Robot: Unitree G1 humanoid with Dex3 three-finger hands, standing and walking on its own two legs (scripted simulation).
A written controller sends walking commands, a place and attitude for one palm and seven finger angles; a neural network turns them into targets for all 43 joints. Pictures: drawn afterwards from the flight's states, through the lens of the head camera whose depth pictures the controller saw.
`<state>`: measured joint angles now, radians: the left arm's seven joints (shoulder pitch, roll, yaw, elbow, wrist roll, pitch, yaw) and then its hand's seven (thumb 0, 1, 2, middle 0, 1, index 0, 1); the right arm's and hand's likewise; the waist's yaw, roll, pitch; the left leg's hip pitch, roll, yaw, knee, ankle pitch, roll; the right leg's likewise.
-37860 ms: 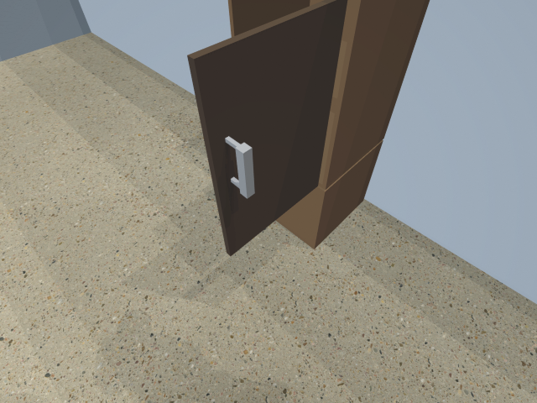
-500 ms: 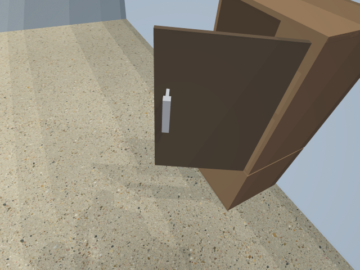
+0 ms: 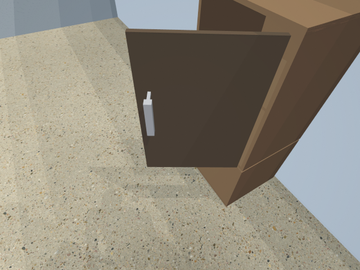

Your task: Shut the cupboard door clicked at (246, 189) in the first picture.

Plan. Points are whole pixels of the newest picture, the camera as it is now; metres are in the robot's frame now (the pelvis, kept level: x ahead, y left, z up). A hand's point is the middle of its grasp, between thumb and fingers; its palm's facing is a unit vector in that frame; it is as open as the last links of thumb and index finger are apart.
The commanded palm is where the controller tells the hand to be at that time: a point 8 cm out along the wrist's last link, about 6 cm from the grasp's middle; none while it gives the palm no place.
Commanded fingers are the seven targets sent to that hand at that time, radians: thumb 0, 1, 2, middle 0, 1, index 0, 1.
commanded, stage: shuffle to correct the standing spot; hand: left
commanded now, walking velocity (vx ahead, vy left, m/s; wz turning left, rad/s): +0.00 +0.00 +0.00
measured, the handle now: (150, 114) +0.55 +0.13 +0.00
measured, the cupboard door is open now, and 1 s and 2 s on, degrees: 60 60 60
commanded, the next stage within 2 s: come to a stop and stand still in 0.48 s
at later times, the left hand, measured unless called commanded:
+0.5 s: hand out of the picture +0.04 +0.13 -0.20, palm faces +0.01 -0.99 -0.14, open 7.4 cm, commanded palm none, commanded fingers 0.00 0.90 0.90 -0.20 -0.30 -0.20 -0.30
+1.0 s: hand out of the picture +0.12 +0.11 -0.20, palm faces +0.13 -0.97 -0.19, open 7.4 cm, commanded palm none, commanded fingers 0.00 0.90 0.90 -0.20 -0.30 -0.20 -0.30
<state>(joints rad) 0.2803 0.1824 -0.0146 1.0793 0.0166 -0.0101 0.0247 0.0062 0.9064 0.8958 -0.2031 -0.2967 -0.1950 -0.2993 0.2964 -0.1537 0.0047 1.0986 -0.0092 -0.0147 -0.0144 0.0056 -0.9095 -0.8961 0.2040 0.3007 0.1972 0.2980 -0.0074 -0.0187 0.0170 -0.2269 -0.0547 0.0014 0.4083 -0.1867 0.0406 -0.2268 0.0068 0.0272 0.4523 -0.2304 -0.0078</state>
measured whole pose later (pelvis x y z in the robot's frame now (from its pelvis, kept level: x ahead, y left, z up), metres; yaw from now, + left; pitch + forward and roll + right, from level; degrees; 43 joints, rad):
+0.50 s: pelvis +0.08 -0.04 -0.01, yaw -1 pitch +1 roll +1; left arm 0.37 0.16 0.01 1.10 0.03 0.00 0.01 0.01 0.91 0.90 -0.20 -0.30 -0.20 -0.30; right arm 0.31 -0.12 0.00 1.09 -0.03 -0.04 -0.04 0.01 -0.92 -0.90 0.20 0.30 0.20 0.30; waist 0.00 -0.06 0.00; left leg -0.19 0.00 0.00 0.57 -0.40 0.00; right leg -0.28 0.05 -0.03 0.77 -0.49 -0.05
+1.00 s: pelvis +0.11 -0.07 -0.01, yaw +5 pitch -1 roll +0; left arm 0.25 0.18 0.04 1.01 0.02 0.01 0.04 0.01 0.91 0.90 -0.21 -0.30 -0.20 -0.30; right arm 0.13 -0.15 -0.04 0.99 -0.01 0.02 -0.02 0.00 -0.91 -0.90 0.20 0.30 0.19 0.30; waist 0.03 -0.05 0.10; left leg -0.30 -0.01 0.09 0.58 -0.25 -0.01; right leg -0.25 -0.02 -0.11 0.61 -0.33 -0.03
